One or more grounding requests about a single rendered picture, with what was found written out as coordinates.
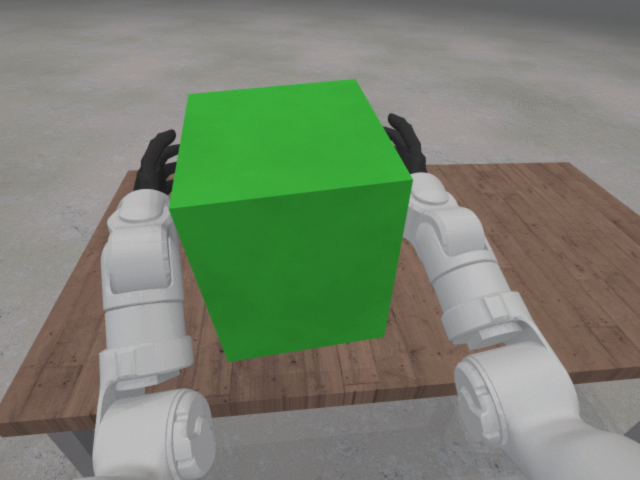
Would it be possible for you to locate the left robot upper arm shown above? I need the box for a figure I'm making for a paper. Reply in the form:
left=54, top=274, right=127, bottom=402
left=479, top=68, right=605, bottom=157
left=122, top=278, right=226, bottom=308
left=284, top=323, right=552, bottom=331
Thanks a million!
left=73, top=388, right=216, bottom=480

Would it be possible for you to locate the right robot upper arm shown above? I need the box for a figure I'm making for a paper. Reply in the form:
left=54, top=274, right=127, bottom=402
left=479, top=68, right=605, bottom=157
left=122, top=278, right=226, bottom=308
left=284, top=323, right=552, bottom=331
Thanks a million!
left=454, top=340, right=640, bottom=480

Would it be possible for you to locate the left robot hand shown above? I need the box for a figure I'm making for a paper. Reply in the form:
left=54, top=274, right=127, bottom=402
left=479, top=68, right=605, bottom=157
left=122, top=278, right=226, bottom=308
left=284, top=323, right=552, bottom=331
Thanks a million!
left=133, top=129, right=180, bottom=195

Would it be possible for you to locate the carton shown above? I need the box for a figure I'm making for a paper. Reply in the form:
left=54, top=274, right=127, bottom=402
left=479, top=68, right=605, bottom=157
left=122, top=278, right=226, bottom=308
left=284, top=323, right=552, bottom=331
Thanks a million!
left=169, top=79, right=413, bottom=362

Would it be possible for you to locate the robot left forearm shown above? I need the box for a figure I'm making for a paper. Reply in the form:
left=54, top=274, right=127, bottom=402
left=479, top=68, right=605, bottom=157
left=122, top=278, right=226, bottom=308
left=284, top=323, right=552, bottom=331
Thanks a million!
left=93, top=189, right=194, bottom=474

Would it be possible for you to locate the right robot hand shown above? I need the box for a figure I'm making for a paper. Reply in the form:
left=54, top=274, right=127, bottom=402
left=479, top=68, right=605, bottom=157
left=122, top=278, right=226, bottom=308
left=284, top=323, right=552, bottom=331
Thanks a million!
left=383, top=113, right=427, bottom=174

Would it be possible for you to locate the table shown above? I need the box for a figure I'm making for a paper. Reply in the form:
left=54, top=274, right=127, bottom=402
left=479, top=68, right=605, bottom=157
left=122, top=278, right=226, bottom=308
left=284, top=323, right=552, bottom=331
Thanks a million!
left=0, top=162, right=640, bottom=478

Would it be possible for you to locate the robot right forearm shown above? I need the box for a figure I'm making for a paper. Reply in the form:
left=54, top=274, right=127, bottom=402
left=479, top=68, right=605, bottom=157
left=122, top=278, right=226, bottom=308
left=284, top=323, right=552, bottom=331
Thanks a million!
left=403, top=172, right=579, bottom=413

